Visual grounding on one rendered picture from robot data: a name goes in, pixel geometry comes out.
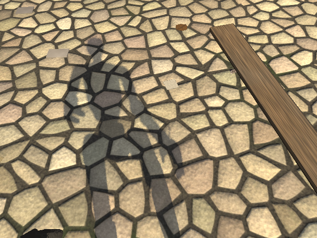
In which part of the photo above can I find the left robot hand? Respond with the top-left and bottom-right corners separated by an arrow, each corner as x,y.
20,228 -> 63,238

